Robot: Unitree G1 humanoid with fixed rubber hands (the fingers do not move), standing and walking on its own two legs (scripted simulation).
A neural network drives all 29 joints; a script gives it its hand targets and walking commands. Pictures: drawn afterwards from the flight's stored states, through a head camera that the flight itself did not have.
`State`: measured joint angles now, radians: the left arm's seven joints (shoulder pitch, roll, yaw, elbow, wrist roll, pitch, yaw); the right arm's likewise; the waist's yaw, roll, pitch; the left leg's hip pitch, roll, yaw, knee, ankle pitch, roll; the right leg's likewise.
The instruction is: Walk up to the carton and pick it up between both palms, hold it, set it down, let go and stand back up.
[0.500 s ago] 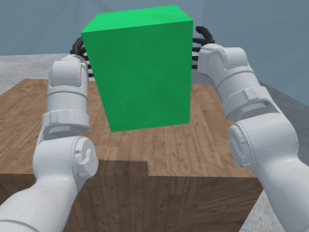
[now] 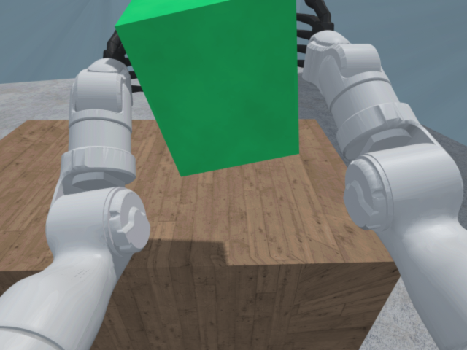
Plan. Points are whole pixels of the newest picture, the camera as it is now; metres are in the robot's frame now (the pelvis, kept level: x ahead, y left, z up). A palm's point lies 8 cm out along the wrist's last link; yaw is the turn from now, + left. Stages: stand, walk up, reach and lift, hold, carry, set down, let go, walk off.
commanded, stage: set down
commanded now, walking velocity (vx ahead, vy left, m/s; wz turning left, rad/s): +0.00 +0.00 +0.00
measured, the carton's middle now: (221, 72) +0.43 -0.02 +0.34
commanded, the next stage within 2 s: none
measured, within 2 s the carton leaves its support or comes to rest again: neither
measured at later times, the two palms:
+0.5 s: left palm (117, 111) +0.39 +0.15 +0.30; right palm (299, 88) +0.38 -0.14 +0.33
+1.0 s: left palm (141, 138) +0.40 +0.13 +0.24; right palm (309, 124) +0.39 -0.17 +0.26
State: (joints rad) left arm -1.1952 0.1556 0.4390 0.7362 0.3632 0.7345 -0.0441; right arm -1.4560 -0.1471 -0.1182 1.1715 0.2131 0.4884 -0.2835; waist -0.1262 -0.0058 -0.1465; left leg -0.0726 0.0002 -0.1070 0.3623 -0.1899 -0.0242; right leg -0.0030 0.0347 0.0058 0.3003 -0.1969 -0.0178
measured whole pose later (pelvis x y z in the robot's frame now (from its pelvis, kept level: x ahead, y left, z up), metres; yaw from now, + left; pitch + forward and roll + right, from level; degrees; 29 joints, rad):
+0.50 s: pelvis +0.00 -0.01 +0.00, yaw +1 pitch -6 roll +0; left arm -1.04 0.10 0.47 0.63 0.38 0.67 -0.02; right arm -1.26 -0.05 -0.15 1.05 0.15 0.38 -0.30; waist -0.12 -0.03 -0.10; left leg -0.06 0.00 -0.12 0.35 -0.18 -0.03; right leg 0.00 0.03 -0.02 0.33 -0.21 -0.03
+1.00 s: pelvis +0.00 +0.00 +0.00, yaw -1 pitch -7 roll -1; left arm -0.90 -0.01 0.39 0.56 0.36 0.58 0.09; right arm -1.08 -0.08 -0.17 1.03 0.12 0.21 -0.19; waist -0.11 -0.03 -0.05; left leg -0.04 0.00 -0.08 0.34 -0.18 -0.02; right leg 0.02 0.03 0.01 0.29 -0.19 -0.01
